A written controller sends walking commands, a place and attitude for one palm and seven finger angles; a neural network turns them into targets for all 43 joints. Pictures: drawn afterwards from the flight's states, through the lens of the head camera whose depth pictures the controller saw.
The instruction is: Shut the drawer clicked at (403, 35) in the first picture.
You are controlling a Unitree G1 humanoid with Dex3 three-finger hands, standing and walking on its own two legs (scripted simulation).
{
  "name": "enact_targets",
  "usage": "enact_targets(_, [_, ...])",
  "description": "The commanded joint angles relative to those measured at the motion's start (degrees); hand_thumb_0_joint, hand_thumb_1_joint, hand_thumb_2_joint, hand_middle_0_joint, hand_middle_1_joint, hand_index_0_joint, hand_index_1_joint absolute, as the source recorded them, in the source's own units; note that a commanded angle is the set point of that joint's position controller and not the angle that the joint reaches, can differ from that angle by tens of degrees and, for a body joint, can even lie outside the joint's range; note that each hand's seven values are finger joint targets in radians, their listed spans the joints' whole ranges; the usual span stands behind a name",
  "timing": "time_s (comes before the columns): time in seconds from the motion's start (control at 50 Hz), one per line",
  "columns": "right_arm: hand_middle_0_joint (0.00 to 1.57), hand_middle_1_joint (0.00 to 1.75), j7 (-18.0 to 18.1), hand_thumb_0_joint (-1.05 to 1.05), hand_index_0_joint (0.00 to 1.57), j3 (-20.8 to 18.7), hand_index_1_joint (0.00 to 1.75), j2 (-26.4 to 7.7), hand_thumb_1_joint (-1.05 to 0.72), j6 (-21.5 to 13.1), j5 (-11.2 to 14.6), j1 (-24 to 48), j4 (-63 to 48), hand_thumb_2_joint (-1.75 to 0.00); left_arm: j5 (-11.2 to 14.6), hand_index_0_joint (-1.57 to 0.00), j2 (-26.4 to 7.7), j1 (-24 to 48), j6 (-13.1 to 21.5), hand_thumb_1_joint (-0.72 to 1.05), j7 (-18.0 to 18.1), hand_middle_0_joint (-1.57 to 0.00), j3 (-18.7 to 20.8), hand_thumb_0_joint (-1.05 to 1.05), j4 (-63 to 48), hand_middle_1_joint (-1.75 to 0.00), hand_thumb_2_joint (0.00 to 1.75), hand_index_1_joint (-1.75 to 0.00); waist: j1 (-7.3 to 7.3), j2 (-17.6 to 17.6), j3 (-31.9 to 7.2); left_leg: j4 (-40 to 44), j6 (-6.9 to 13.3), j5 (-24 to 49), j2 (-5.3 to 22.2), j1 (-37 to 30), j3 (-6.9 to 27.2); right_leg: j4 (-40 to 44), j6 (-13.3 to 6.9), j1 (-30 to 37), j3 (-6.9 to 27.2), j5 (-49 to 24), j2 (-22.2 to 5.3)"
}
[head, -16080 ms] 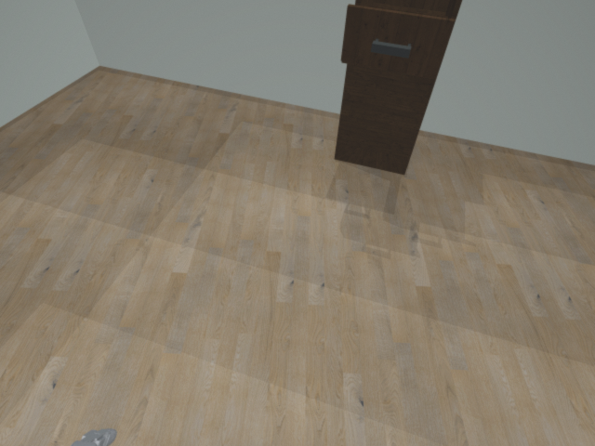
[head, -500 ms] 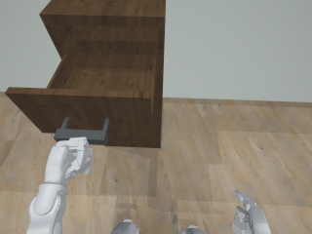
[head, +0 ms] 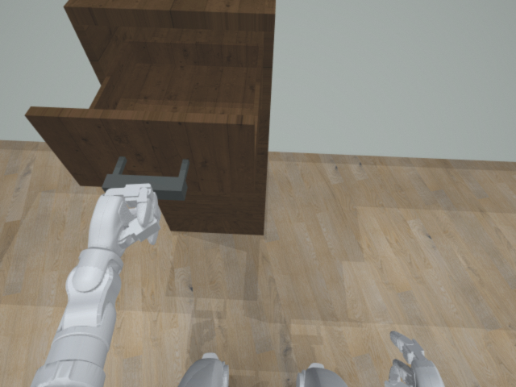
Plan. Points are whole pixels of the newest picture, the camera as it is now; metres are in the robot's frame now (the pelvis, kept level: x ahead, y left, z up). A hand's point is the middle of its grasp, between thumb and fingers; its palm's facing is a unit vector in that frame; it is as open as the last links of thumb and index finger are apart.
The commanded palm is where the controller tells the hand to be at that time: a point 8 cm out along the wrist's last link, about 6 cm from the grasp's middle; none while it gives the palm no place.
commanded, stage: push the drawer shut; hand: left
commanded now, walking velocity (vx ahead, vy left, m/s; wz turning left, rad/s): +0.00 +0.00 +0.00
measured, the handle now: (149, 175) +0.43 +0.20 +0.05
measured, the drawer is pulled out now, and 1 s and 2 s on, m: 0.25 0.13 0.01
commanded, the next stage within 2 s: none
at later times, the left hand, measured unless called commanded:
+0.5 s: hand (165, 183) +0.42 +0.17 +0.05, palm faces -0.03 -1.00 -0.05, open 2.8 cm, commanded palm +0.41 +0.22 +0.06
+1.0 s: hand (173, 159) +0.47 +0.16 +0.05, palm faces -0.02 -1.00 -0.04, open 3.0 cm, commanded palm +0.46 +0.21 +0.06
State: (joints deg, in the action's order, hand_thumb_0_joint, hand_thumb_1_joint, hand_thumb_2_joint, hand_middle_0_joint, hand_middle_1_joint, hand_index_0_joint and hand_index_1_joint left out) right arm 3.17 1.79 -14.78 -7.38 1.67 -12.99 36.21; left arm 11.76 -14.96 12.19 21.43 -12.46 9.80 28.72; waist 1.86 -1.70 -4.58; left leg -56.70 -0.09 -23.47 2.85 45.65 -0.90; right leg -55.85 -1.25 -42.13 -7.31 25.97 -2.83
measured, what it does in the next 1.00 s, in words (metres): stands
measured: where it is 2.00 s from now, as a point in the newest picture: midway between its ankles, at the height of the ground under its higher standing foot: outside the picture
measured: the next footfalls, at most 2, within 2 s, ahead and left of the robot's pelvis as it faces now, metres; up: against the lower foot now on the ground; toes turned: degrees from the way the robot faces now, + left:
none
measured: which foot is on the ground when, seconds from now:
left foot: down 0.00-1.00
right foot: down 0.00-1.00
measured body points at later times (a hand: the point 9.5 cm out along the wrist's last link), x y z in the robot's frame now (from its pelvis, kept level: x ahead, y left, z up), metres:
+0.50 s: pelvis +0.00 +0.01 +0.00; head +0.09 +0.02 +0.44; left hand +0.42 +0.22 +0.05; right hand +0.08 -0.25 -0.12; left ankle +0.04 +0.12 -0.68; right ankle +0.02 -0.11 -0.68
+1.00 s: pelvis +0.00 +0.01 -0.01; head +0.10 +0.01 +0.43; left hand +0.46 +0.22 +0.06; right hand +0.05 -0.26 -0.13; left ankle +0.04 +0.12 -0.68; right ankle +0.02 -0.11 -0.68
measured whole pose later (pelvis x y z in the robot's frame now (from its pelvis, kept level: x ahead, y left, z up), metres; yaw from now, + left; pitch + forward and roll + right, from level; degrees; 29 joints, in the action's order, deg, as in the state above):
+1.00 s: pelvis +0.00 +0.01 -0.01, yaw -2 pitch +18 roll -2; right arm 0.9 1.2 -14.8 -0.8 -0.1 -17.8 37.9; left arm 6.3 -20.6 42.3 26.6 -10.3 17.0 60.5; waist 6.2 -1.4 -5.7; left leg -59.9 0.6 -24.2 3.7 53.7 -1.9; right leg -58.2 -0.8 -50.5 -5.9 25.6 -2.1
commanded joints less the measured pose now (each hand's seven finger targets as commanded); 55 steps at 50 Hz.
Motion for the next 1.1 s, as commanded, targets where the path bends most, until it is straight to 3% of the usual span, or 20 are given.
enact_targets(0.0, [0.20, 0.30, 0.44, 0.00, 0.20, -3.00, 0.30, -8.18, -0.90, -1.94, 0.18, -1.13, -6.68, -0.90, 0.47, -1.40, -10.66, 25.18, 3.81, 0.90, 1.64, -1.40, 4.31, 0.00, -8.16, -1.60, 0.90, -1.60, 2.90, -0.07, -16.03, 8.79, 1.18, 1.83, -2.41, -10.21, 2.51, 10.54, 0.61, 5.25, 5.85, -3.29, 2.34])
enact_targets(0.02, [0.20, 0.30, 0.26, 0.00, 0.20, -2.90, 0.30, -7.89, -0.90, -1.82, 0.18, -1.22, -6.81, -0.90, 0.38, -1.40, -8.67, 25.98, 3.85, 0.90, 1.49, -1.40, 2.86, 0.00, -7.08, -1.60, 0.90, -1.60, 3.04, 0.00, -16.01, 9.02, 1.16, 1.82, -2.50, -10.61, 2.50, 10.53, 0.59, 5.01, 5.70, -3.49, 2.43])
enact_targets(0.06, [0.20, 0.30, 0.09, 0.00, 0.20, -3.21, 0.30, -8.09, -0.90, -1.44, 0.11, -1.89, -6.66, -0.90, 0.21, -1.40, -10.45, 27.16, 4.20, 0.90, 1.76, -1.40, 4.65, 0.00, -5.94, -1.60, 0.90, -1.60, 2.64, -0.55, -17.09, 8.90, 1.07, 3.00, -2.48, -11.03, 2.32, 10.43, 0.50, 5.58, 5.83, -4.84, 2.44])
enact_targets(0.12, [0.20, 0.30, -0.26, 0.00, 0.20, -3.35, 0.30, -8.10, -0.90, -0.95, 0.01, -2.96, -6.42, -0.90, -0.48, -1.40, -8.04, 29.49, 4.56, 0.90, 2.02, -1.40, 2.37, 0.00, -4.01, -1.60, 0.90, -1.60, 3.48, -0.60, -17.65, 8.94, 1.02, 3.71, -2.23, -12.37, 2.87, 9.69, 0.41, 3.47, 4.98, -5.71, 2.71])
enact_targets(0.2, [0.20, 0.30, -0.34, 0.00, 0.20, -3.47, 0.30, -8.67, -0.90, 0.00, -0.22, -4.17, -5.65, -0.90, -1.12, -1.40, -11.32, 33.27, 5.03, 0.90, 2.67, -1.40, 4.72, 0.00, -0.82, -1.60, 0.90, -1.60, 3.57, 0.89, -17.81, 8.64, 1.22, 3.68, -2.27, -10.72, 2.77, 9.60, 0.46, 4.22, 5.36, -5.94, 2.77])
enact_targets(0.26, [0.20, 0.30, -0.55, 0.00, 0.20, -3.72, 0.30, -8.43, -0.90, 0.55, -0.19, -4.73, -5.44, -0.90, -1.23, -1.40, -10.31, 35.56, 5.24, 0.90, 2.63, -1.40, 4.33, 0.00, 0.43, -1.60, 0.90, -1.60, 3.75, -1.02, -19.08, 8.57, 1.06, 4.93, -2.24, -12.14, 2.42, 9.61, 0.45, 3.95, 5.38, -7.42, 2.72])
enact_targets(0.3, [0.20, 0.30, -0.47, 0.00, 0.20, -3.74, 0.30, -8.87, -0.90, 1.22, -0.33, -5.55, -5.04, -0.90, -1.70, -1.40, -12.82, 35.82, 5.10, 0.90, 2.93, -1.40, 6.31, 0.00, 3.23, -1.60, 0.90, -1.60, 3.89, 1.19, -19.42, 8.39, 1.23, 5.46, -2.05, -11.51, 2.72, 9.29, 0.45, 4.02, 5.19, -7.74, 2.93])
enact_targets(0.4, [0.20, 0.30, -0.90, 0.00, 0.20, -3.91, 0.30, -8.67, -0.90, 1.95, -0.50, -6.71, -4.72, -0.90, -2.19, -1.40, -11.01, 40.40, 6.26, 0.90, 3.09, -1.40, 4.83, 0.00, 4.22, -1.60, 0.90, -1.60, 4.21, -2.61, -21.35, 8.10, 0.87, 8.16, -1.85, -14.46, 3.28, 8.12, 0.06, 1.60, 4.57, -9.35, 3.17])
enact_targets(0.44, [0.20, 0.30, -1.17, 0.00, 0.20, -4.14, 0.30, -8.65, -0.90, 2.19, -0.61, -7.04, -4.49, -0.90, -2.05, -1.40, -9.84, 41.72, 6.61, 0.90, 3.33, -1.40, 4.25, 0.00, 3.98, -1.60, 0.90, -1.60, 4.55, -2.21, -22.61, 7.94, 0.83, 8.92, -1.74, -15.70, 3.32, 8.22, 0.19, 1.29, 4.49, -9.92, 3.28])
enact_targets(0.46, [0.20, 0.30, -1.22, 0.00, 0.20, -4.25, 0.30, -8.83, -0.90, 2.43, -0.72, -7.49, -4.36, -0.90, -2.28, -1.40, -11.65, 40.90, 6.69, 0.90, 3.57, -1.40, 5.86, 0.00, 5.03, -1.60, 0.90, -1.60, 3.97, -1.81, -22.92, 7.80, 0.75, 9.85, -1.74, -15.18, 3.22, 7.99, 0.08, 2.27, 4.59, -10.83, 3.32])
enact_targets(0.5, [0.20, 0.30, -1.37, 0.00, 0.20, -4.33, 0.30, -8.83, -0.90, 2.82, -0.75, -7.90, -4.46, -0.90, -2.64, -1.40, -11.24, 41.77, 7.04, 0.90, 3.57, -1.40, 5.19, 0.00, 5.09, -1.60, 0.90, -1.60, 4.54, -0.75, -23.35, 7.38, 0.92, 10.98, -1.65, -15.11, 3.24, 7.59, 0.18, 2.12, 4.53, -11.84, 3.45])
enact_targets(0.66, [0.20, 0.30, -1.58, 0.00, 0.20, -4.18, 0.30, -8.77, -0.90, 4.14, -0.88, -8.65, -3.32, -0.90, -3.83, -1.40, -10.83, 50.46, 8.27, 0.90, 4.29, -1.40, 4.62, 0.00, 11.09, -1.60, 0.90, -1.60, 6.19, -1.42, -20.73, 7.02, 0.96, 7.23, -1.62, -14.07, 3.50, 7.61, 0.22, -2.12, 4.41, -8.32, 3.62])
enact_targets(0.74, [0.20, 0.30, -1.42, 0.00, 0.20, -4.18, 0.30, -8.95, -0.90, 4.53, -1.25, -9.51, -2.88, -0.90, -4.31, -1.40, -15.47, 53.35, 9.18, 0.90, 4.11, -1.40, 8.14, 0.00, 13.33, -1.60, 0.90, -1.60, 5.95, -1.70, -23.89, 5.88, 1.26, 8.45, -1.84, -13.30, 3.05, 7.11, 0.30, -0.47, 5.20, -9.79, 3.59])
enact_targets(0.78, [0.20, 0.30, -1.46, 0.00, 0.20, -3.95, 0.30, -8.46, -0.90, 4.72, -1.17, -9.44, -2.91, -0.90, -4.20, -1.40, -13.57, 54.48, 9.05, 0.90, 3.59, -1.40, 6.60, 0.00, 14.85, -1.60, 0.90, -1.60, 6.43, -1.90, -23.68, 5.53, 1.37, 8.33, -1.96, -12.56, 2.73, 7.27, 0.41, -0.29, 5.42, -10.11, 3.67])
enact_targets(0.84, [0.20, 0.30, -1.32, 0.00, 0.20, -3.88, 0.30, -8.99, -0.90, 4.85, -1.27, -10.26, -2.30, -0.90, -4.29, -1.40, -16.30, 58.28, 9.00, 0.90, 2.99, -1.40, 8.10, 0.00, 17.70, -1.60, 0.90, -1.60, 7.41, -1.27, -22.56, 5.00, 1.53, 6.58, -1.74, -10.74, 3.11, 6.91, 0.48, -2.10, 5.50, -8.52, 3.84])
enact_targets(0.92, [0.20, 0.30, -1.67, 0.00, 0.20, -3.82, 0.30, -8.94, -0.90, 5.01, -1.63, -11.41, -2.48, -0.90, -4.53, -1.40, -15.85, 59.55, 9.25, 0.90, 2.73, -1.40, 7.78, 0.00, 17.88, -1.60, 0.90, -1.60, 7.12, -5.04, -26.11, 4.41, 1.27, 10.11, -1.63, -13.95, 3.79, 5.83, 0.12, -3.43, 5.14, -10.23, 4.12])
enact_targets(0.94, [0.20, 0.30, -1.80, 0.00, 0.20, -3.88, 0.30, -9.04, -0.90, 5.16, -1.64, -11.51, -2.25, -0.90, -4.39, -1.40, -15.81, 60.03, 8.94, 0.90, 2.85, -1.40, 7.90, 0.00, 18.70, -1.60, 0.90, -1.60, 7.72, -3.06, -25.69, 4.09, 1.47, 9.32, -1.56, -12.89, 3.54, 6.28, 0.43, -3.32, 5.25, -9.95, 4.19])
enact_targets(1.0, [0.20, 0.30, -1.73, 0.00, 0.20, -3.68, 0.30, -9.33, -0.90, 5.39, -1.76, -12.32, -1.88, -0.90, -5.05, -1.40, -17.86, 63.52, 8.72, 0.90, 3.07, -1.40, 8.65, 0.00, 21.13, -1.60, 0.90, -1.60, 8.44, -2.84, -23.73, 3.53, 1.75, 6.75, -1.70, -9.42, 3.41, 6.18, 0.43, -3.91, 5.70, -8.15, 4.25])
enact_targets(1.04, [0.20, 0.30, -1.75, 0.00, 0.20, -3.71, 0.30, -9.67, -0.90, 5.70, -1.92, -13.00, -1.80, -0.90, -5.57, -1.40, -20.58, 64.19, 8.50, 0.90, 3.26, -1.40, 10.60, 0.00, 21.98, -1.60, 0.90, -1.60, 8.46, -2.51, -24.88, 3.29, 1.80, 7.21, -1.62, -8.67, 3.40, 6.07, 0.56, -3.19, 5.88, -8.60, 4.22])
enact_targets(1.08, [0.20, 0.30, -1.78, 0.00, 0.20, -3.70, 0.30, -9.59, -0.90, 5.80, -1.96, -13.27, -2.00, -0.90, -5.92, -1.40, -20.45, 65.39, 8.32, 0.90, 3.03, -1.40, 10.08, 0.00, 22.20, -1.60, 0.90, -1.60, 8.88, -3.45, -26.24, 2.78, 1.88, 6.94, -1.73, -8.48, 3.19, 6.06, 0.63, -3.28, 6.16, -8.36, 4.24])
